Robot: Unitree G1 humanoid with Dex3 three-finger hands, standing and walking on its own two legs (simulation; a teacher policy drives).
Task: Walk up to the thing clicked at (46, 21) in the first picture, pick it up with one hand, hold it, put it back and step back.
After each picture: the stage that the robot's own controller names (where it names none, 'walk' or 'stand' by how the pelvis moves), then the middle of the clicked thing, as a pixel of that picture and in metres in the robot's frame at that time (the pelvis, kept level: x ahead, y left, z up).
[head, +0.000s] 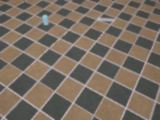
stand; (45, 20) +1.77 +0.50 -0.72
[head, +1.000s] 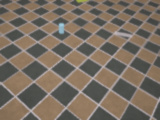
walk; (61, 28) +1.67 +0.22 -0.70
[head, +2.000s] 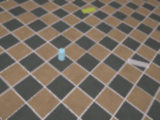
walk; (61, 54) +1.09 +0.14 -0.71
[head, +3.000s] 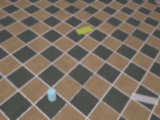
walk; (51, 94) +0.65 +0.20 -0.72
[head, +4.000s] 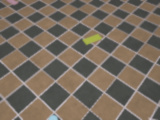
stand; out of the picture +0.41 +0.22 -0.69
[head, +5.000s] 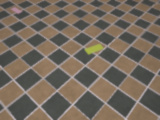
stand; out of the picture +0.37 +0.21 -0.73
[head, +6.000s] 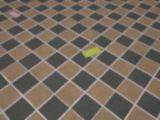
stand; out of the picture +0.37 +0.22 -0.73
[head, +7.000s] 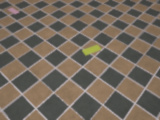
stand; out of the picture +0.35 +0.23 -0.73
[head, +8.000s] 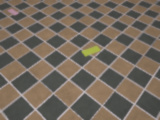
stand; out of the picture +0.36 +0.23 -0.73
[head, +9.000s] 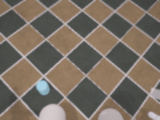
go down; (43, 87) +0.41 +0.22 -0.52
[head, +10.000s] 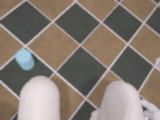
go down; (25, 60) +0.43 +0.27 -0.31
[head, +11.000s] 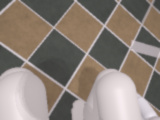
close in; out of the picture +0.41 +0.30 -0.24
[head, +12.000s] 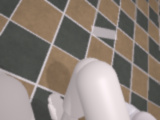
close; out of the picture +0.41 +0.32 -0.21
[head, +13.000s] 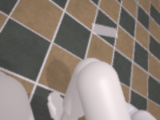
close; out of the picture +0.40 +0.32 -0.22
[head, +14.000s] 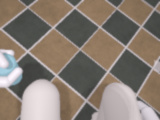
lift; (8, 70) +0.34 +0.26 -0.07
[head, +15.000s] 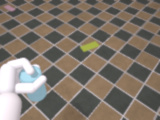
hold; (33, 84) +0.33 +0.17 +0.04
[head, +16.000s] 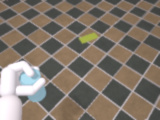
hold; (33, 85) +0.34 +0.18 -0.01
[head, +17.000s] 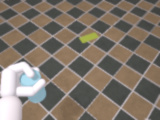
hold; (33, 86) +0.34 +0.18 -0.01
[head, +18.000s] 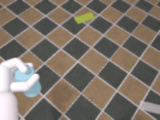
crouch; (28, 81) +0.36 +0.19 -0.06
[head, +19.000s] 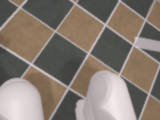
lower; out of the picture +0.46 +0.30 -0.13
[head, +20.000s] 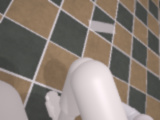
lower; out of the picture +0.41 +0.33 -0.22
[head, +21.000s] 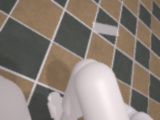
lower; out of the picture +0.40 +0.33 -0.22
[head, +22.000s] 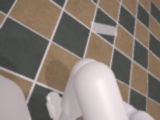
lower; out of the picture +0.40 +0.33 -0.22
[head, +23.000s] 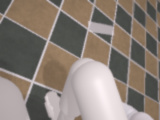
lower; out of the picture +0.40 +0.33 -0.22
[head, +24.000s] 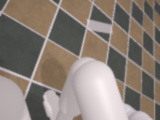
open; out of the picture +0.40 +0.33 -0.22
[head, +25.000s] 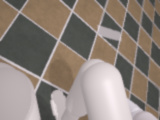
stand; out of the picture +0.40 +0.32 -0.23
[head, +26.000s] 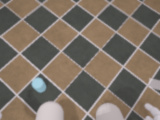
walk; (39, 85) +0.41 +0.24 -0.51
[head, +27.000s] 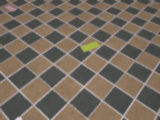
stand; out of the picture +0.38 +0.22 -0.67
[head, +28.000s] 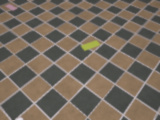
stand; out of the picture +0.38 +0.22 -0.67
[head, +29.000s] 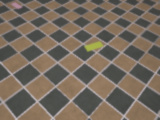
stand; out of the picture +0.38 +0.21 -0.70
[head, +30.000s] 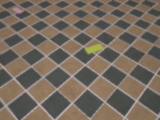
stand; out of the picture +0.38 +0.22 -0.72
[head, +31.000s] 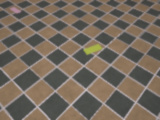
stand; out of the picture +0.36 +0.22 -0.73
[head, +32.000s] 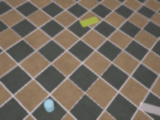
walk; (49, 105) +0.42 +0.18 -0.71
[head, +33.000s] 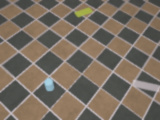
walk; (49, 84) +0.60 +0.24 -0.70
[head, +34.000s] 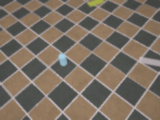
walk; (62, 59) +0.91 +0.27 -0.70
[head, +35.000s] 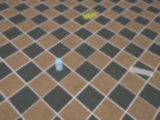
stand; (58, 64) +0.98 +0.22 -0.71
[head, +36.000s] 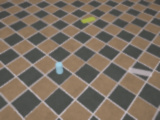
stand; (59, 68) +1.00 +0.22 -0.72
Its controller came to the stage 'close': yes
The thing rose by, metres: 0.71
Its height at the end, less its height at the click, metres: +0.00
